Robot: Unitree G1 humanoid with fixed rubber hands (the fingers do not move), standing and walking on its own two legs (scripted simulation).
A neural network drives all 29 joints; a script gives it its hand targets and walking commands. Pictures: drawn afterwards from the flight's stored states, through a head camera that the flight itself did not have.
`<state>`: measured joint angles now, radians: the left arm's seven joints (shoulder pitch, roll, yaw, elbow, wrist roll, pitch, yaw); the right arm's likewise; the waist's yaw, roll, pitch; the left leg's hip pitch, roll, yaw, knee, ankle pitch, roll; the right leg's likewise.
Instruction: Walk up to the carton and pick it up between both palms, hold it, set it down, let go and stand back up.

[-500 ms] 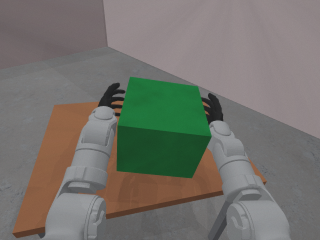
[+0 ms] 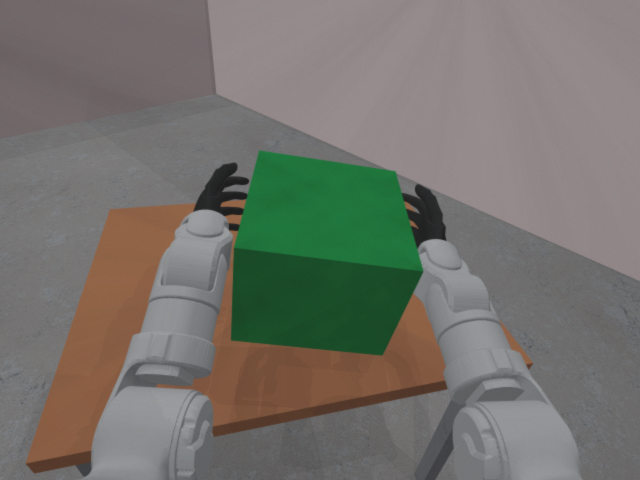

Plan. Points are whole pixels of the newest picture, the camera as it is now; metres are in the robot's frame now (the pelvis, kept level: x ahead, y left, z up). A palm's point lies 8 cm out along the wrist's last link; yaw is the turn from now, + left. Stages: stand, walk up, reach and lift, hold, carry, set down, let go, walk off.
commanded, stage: hold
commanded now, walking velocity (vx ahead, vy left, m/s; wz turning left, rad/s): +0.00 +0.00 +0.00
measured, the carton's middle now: (319, 249) +0.37 +0.01 +0.16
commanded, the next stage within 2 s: none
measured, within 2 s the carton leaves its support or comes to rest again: neither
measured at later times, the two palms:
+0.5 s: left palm (210, 216) +0.39 +0.15 +0.20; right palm (427, 241) +0.38 -0.13 +0.18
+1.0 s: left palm (208, 214) +0.38 +0.15 +0.21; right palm (428, 240) +0.37 -0.13 +0.18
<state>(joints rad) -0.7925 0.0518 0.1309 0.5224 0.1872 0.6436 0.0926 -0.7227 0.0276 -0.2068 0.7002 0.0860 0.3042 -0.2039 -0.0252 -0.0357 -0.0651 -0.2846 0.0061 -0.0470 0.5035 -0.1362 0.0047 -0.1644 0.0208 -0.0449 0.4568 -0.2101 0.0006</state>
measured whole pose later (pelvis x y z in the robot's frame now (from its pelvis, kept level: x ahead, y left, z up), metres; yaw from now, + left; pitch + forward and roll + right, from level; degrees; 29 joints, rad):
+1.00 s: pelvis +0.00 +0.00 +0.00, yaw +0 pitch -5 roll -2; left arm -0.79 0.05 0.14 0.48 0.21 0.67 0.08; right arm -0.72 0.03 -0.20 0.67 0.10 0.31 -0.21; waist -0.03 -0.04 -0.06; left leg -0.28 0.01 -0.05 0.50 -0.14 0.00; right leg -0.16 0.02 -0.04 0.46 -0.21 0.00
